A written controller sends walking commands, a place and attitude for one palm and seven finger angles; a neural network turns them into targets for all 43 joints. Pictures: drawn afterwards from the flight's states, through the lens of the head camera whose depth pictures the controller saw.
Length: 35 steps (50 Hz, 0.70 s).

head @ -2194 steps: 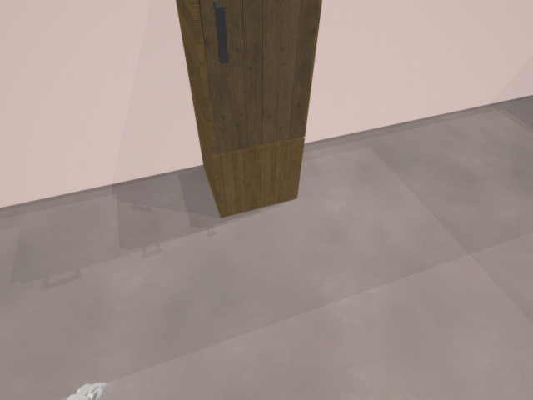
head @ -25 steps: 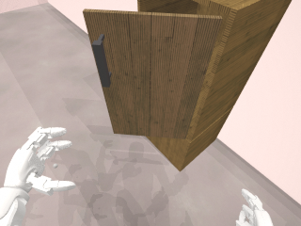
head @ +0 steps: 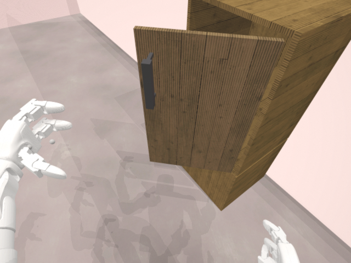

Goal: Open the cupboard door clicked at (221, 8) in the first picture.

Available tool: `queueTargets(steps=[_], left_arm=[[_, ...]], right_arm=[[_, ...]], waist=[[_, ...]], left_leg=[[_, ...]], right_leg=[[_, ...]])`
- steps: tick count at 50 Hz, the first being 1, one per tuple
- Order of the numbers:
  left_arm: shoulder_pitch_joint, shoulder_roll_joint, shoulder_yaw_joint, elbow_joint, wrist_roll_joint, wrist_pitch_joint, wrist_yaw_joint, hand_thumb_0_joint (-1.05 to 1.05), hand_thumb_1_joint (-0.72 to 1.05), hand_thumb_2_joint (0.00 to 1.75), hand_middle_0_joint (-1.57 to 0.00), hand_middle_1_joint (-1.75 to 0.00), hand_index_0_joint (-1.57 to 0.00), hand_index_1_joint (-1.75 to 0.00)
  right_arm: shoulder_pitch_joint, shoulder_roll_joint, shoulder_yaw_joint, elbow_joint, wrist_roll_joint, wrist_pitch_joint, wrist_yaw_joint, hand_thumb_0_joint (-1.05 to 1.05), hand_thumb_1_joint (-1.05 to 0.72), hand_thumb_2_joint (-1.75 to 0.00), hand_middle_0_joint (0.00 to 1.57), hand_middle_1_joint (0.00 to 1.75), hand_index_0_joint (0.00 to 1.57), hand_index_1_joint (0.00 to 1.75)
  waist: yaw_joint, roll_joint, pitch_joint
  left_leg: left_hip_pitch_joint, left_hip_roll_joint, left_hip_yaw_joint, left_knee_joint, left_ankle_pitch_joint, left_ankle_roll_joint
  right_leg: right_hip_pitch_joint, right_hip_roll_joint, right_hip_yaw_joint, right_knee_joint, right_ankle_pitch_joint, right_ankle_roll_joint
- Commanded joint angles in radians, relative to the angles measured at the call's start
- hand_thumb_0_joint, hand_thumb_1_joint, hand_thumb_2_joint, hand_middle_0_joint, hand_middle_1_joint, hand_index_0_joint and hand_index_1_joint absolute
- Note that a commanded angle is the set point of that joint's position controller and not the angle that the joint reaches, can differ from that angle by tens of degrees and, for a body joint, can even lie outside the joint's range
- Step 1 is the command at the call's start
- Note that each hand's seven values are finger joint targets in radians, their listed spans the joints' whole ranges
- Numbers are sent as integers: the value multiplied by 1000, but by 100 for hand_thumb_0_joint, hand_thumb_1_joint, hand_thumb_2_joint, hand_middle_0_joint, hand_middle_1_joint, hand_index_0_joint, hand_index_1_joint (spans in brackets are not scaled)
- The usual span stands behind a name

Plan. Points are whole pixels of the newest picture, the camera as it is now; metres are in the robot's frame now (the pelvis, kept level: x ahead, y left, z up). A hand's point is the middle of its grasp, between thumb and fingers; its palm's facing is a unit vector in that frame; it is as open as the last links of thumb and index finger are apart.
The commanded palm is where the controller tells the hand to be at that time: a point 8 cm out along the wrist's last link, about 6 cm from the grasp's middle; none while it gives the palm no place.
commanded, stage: raise the hand with hooked fingers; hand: left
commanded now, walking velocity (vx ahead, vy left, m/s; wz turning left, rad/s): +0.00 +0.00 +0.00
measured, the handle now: (150, 81) +0.56 +0.13 +0.12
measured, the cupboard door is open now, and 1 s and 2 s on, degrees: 45 45 45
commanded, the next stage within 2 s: move the hooked fingers beside the handle in 0.46 s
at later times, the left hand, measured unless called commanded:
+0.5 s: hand (67, 144) +0.30 +0.26 +0.14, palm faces +0.01 -1.00 -0.07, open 14.0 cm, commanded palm +0.27 +0.30 +0.14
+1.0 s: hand (90, 125) +0.35 +0.23 +0.14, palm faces +0.00 -1.00 -0.03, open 14.0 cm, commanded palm +0.32 +0.28 +0.14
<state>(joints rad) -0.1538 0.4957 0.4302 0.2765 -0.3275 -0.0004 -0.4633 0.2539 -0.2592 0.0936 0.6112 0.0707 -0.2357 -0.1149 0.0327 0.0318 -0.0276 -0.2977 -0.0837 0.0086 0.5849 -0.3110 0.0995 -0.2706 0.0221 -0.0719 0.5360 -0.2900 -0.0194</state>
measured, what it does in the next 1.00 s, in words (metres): shifts its weight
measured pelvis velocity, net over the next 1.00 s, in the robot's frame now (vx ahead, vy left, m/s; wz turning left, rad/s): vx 0.00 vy -0.05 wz -0.03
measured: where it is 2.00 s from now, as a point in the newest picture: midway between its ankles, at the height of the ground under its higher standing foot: outside the picture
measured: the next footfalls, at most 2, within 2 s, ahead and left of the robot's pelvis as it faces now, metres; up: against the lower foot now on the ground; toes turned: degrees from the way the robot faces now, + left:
none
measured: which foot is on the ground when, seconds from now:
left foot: down 0.00-1.00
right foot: down 0.00-1.00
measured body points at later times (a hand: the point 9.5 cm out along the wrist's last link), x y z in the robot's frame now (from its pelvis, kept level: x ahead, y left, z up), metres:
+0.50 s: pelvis +0.01 -0.02 +0.00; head +0.01 -0.03 +0.45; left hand +0.29 +0.31 +0.14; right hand +0.18 -0.26 -0.08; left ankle +0.00 +0.05 -0.73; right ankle -0.01 -0.11 -0.73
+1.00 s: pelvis +0.00 -0.05 +0.00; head +0.02 -0.07 +0.45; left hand +0.35 +0.28 +0.14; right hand +0.13 -0.32 -0.09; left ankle +0.00 +0.05 -0.73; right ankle -0.01 -0.11 -0.73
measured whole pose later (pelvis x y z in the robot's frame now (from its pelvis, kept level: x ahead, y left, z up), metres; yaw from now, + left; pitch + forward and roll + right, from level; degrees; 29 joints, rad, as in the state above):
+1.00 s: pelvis +0.00 -0.05 +0.00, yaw -2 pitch +4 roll +0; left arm -0.35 0.56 0.48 0.64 -0.31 -0.05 -0.53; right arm 0.27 -0.31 0.05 0.63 0.08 -0.18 -0.10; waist -0.02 0.04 -0.05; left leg -0.36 -0.03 0.01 0.60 -0.32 0.04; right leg -0.35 0.08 -0.07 0.57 -0.30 -0.09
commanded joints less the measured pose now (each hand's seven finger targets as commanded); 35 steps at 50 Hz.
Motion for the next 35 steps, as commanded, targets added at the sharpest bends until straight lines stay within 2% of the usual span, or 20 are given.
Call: queueTargets(steps=[1, 4, 6, 7, 8, 9, 10, 11, 14, 16, 19, 21, 25, 26, 27, 28, 30, 31, 34, 35], left_arm=[[-216, 218, 52, -88, -24, 13, -50, 0, -50, 30, -30, -120, -30, -120], [-226, 233, 61, -175, -35, 1, -63, 0, -50, 30, -30, -120, -30, -120], [-237, 266, 92, -234, -41, -30, -49, 0, -50, 30, -30, -120, -30, -120], [-248, 288, 118, -279, -45, -49, -39, 0, -50, 30, -30, -120, -30, -120], [-229, 295, 135, -282, -46, -60, -28, 0, -50, 30, -30, -120, -30, -120], [-224, 294, 141, -283, -44, -67, -18, 0, -50, 30, -30, -120, -30, -120], [-222, 286, 141, -276, -42, -73, -8, 0, -50, 30, -30, -120, -30, -120], [-226, 310, 156, -271, -35, -77, 2, 0, -50, 30, -30, -120, -30, -120], [-232, 271, 128, -228, -28, -62, 7, 0, -50, 30, -30, -120, -30, -120], [-241, 256, 103, -218, -21, -49, 0, 0, -50, 30, -30, -120, -30, -120], [-246, 236, 74, -210, -24, -37, -17, 0, -50, 30, -30, -120, -30, -120], [-242, 234, 70, -207, -29, -42, -23, 0, -50, 30, -30, -120, -30, -120], [-236, 265, 110, -209, -40, -60, -22, 0, -50, 30, -30, -120, -30, -120], [-228, 278, 116, -196, -37, -62, -19, 0, -50, 30, -30, -120, -30, -120], [-235, 274, 118, -196, -39, -63, -17, 0, -50, 30, -30, -120, -30, -120], [-225, 268, 123, -177, -42, -62, -14, 0, -50, 30, -30, -120, -30, -120], [-280, 278, 119, -147, -38, -63, -12, 0, -50, 30, -30, -120, -30, -120], [-294, 329, 155, -124, -33, -61, -11, 0, -50, 30, -30, -120, -30, -120], [-378, 326, 125, -58, -16, -64, -23, 0, -50, 30, -30, -120, -30, -120], [-429, 318, 105, -58, -15, -73, -28, 0, -50, 30, -30, -120, -30, -120]], right_arm=[[-66, -161, -74, -160, 5, -44, -5, 0, -90, -90, 20, 30, 20, 30], [-74, -165, -83, -176, 2, -40, 8, 0, -90, -90, 20, 30, 20, 30], [-78, -160, -82, -177, -5, -42, 18, 0, -90, -90, 20, 30, 20, 30], [-76, -159, -84, -179, -7, -43, 20, 0, -90, -90, 20, 30, 20, 30], [-69, -156, -87, -178, -9, -43, 19, 0, -90, -90, 20, 30, 20, 30], [-67, -156, -86, -173, -11, -43, 19, 0, -90, -90, 20, 30, 20, 30], [-65, -154, -87, -168, -10, -42, 18, 0, -90, -90, 20, 30, 20, 30], [-64, -155, -87, -156, -12, -38, 19, 0, -90, -90, 20, 30, 20, 30], [-63, -155, -89, -151, -7, -33, 10, 0, -90, -90, 20, 30, 20, 30], [-66, -154, -89, -149, -4, -30, 8, 0, -90, -90, 20, 30, 20, 30], [-74, -155, -88, -159, 1, -28, 0, 0, -90, -90, 20, 30, 20, 30], [-80, -154, -85, -155, 1, -28, -1, 0, -90, -90, 20, 30, 20, 30], [-88, -154, -85, -157, 2, -32, -5, 0, -90, -90, 20, 30, 20, 30], [-87, -153, -84, -150, 1, -30, -3, 0, -90, -90, 20, 30, 20, 30], [-90, -151, -81, -151, 1, -29, -3, 0, -90, -90, 20, 30, 20, 30], [-92, -149, -82, -151, 2, -29, -4, 0, -90, -90, 20, 30, 20, 30], [-93, -151, -81, -141, 5, -26, -9, 0, -90, -90, 20, 30, 20, 30], [-84, -155, -83, -134, 4, -21, -9, 0, -90, -90, 20, 30, 20, 30], [-81, -156, -80, -128, 10, -15, -16, 0, -90, -90, 20, 30, 20, 30], [-84, -154, -79, -126, 11, -17, -18, 0, -90, -90, 20, 30, 20, 30]], waist=[[-5, 27, -166], [-4, 46, -242], [6, 61, -257], [9, 88, -292], [8, 79, -299], [10, 98, -292], [6, 90, -261], [10, 94, -233], [-2, 119, -206], [-7, 111, -197], [-17, 93, -220], [-18, 50, -210], [-13, 34, -240], [-10, 37, -216], [-11, 46, -223], [-11, 29, -210], [-22, 48, -186], [-17, 25, -182], [-40, 42, -170], [-47, 76, -183]], left_leg=[[159, 111, -178, -120, 342, -125], [212, 114, -174, -92, 432, -126], [232, 115, -173, -87, 464, -134], [258, 117, -175, -91, 487, -138], [268, 121, -176, -88, 509, -138], [264, 119, -168, -88, 513, -138], [248, 123, -170, -92, 494, -138], [230, 117, -160, -98, 468, -136], [211, 112, -146, -103, 454, -130], [199, 108, -137, -104, 400, -123], [200, 101, -132, -101, 372, -109], [183, 99, -128, -100, 328, -101], [176, 90, -117, -94, 329, -88], [160, 89, -105, -90, 316, -84], [151, 85, -104, -95, 310, -82], [141, 84, -97, -92, 298, -76], [117, 79, -85, -88, 266, -67], [100, 77, -78, -82, 260, -63], [75, 72, -66, -76, 224, -54], [82, 71, -66, -72, 217, -55]], right_leg=[[-50, -2, 6, -47, 177, -28], [-58, -4, 9, -33, 211, -20], [-42, 1, 12, -36, 224, -25], [-40, 2, 12, -37, 231, -24], [-42, 2, 12, -35, 237, -22], [-44, 1, 12, -37, 238, -21], [-51, 1, 8, -37, 225, -19], [-44, 3, 11, -48, 220, -25], [-47, -2, 11, -50, 221, -24], [-39, -4, 16, -60, 208, -26], [-34, -6, 19, -62, 215, -23], [-20, -4, 22, -68, 207, -25], [-5, -3, 25, -64, 232, -21], [2, -5, 33, -71, 236, -22], [8, -5, 32, -69, 238, -22], [8, -6, 34, -71, 239, -20], [1, -11, 44, -76, 229, -17], [21, -12, 53, -79, 237, -17], [8, -18, 66, -82, 218, -11], [3, -21, 70, -81, 209, -10]])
